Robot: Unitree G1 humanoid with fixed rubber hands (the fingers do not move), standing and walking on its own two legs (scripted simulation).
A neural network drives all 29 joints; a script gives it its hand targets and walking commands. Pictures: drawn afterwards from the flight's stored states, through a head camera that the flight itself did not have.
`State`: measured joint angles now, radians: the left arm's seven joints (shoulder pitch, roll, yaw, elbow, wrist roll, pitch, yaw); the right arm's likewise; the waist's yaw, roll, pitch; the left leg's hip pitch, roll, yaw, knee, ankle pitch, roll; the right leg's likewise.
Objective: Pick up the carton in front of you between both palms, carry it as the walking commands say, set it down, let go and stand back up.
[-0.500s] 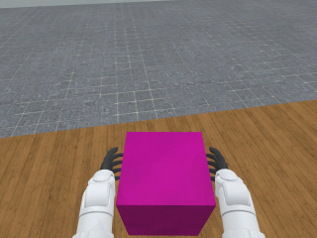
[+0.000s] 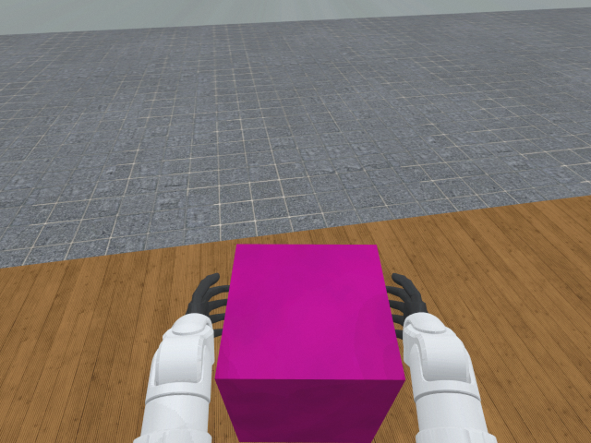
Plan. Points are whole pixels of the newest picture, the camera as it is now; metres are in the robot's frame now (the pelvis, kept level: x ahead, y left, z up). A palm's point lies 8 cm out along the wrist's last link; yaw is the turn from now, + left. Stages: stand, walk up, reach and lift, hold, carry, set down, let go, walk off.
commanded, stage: hold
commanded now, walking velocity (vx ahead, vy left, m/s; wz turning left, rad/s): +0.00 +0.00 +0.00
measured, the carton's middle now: (305, 346) +0.29 +0.00 -0.03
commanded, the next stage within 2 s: carry in 0.16 s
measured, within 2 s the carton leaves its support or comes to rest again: neither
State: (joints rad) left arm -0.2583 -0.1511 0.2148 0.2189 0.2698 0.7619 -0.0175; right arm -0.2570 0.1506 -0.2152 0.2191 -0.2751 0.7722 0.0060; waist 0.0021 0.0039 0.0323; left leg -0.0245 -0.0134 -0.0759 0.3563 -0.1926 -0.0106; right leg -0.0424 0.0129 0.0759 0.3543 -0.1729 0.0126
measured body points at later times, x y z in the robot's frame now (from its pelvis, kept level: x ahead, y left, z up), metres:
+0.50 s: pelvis +0.06 +0.01 +0.00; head +0.03 +0.02 +0.45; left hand +0.35 +0.17 +0.08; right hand +0.36 -0.13 +0.08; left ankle +0.01 +0.12 -0.75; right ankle +0.08 -0.11 -0.71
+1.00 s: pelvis +0.34 +0.04 -0.03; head +0.31 +0.05 +0.42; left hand +0.59 +0.21 +0.07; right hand +0.61 -0.09 +0.08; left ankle +0.44 +0.14 -0.75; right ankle +0.16 -0.09 -0.74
